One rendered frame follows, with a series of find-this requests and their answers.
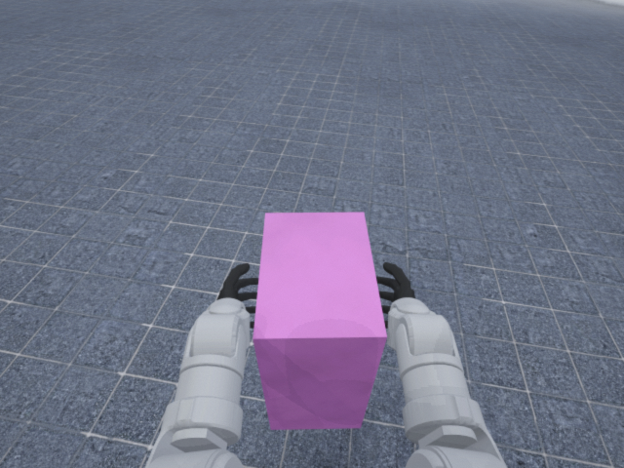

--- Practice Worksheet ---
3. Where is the left robot hand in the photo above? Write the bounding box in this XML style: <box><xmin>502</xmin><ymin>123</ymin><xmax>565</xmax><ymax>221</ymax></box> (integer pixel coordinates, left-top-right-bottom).
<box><xmin>217</xmin><ymin>263</ymin><xmax>258</xmax><ymax>329</ymax></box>

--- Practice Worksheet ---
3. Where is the robot left upper arm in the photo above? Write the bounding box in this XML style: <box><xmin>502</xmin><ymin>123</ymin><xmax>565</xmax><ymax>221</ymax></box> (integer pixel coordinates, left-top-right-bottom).
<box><xmin>147</xmin><ymin>448</ymin><xmax>244</xmax><ymax>468</ymax></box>

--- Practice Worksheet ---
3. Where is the right robot hand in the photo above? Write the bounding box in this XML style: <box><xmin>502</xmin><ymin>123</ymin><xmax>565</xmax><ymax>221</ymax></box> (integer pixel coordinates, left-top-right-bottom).
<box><xmin>376</xmin><ymin>262</ymin><xmax>416</xmax><ymax>329</ymax></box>

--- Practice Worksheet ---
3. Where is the robot right upper arm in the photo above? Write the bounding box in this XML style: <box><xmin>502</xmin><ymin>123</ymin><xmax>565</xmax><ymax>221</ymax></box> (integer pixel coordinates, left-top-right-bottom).
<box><xmin>406</xmin><ymin>446</ymin><xmax>506</xmax><ymax>468</ymax></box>

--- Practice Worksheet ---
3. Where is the robot right forearm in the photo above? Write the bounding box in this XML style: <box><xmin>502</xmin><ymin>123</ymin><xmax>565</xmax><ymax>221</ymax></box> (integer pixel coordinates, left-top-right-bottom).
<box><xmin>387</xmin><ymin>297</ymin><xmax>507</xmax><ymax>468</ymax></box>

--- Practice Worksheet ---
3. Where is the carton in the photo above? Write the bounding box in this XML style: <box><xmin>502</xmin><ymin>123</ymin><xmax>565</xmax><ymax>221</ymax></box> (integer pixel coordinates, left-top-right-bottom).
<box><xmin>253</xmin><ymin>213</ymin><xmax>387</xmax><ymax>430</ymax></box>

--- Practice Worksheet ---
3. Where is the robot left forearm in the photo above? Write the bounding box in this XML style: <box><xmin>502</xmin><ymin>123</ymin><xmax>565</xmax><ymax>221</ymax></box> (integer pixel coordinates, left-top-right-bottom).
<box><xmin>145</xmin><ymin>297</ymin><xmax>250</xmax><ymax>468</ymax></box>

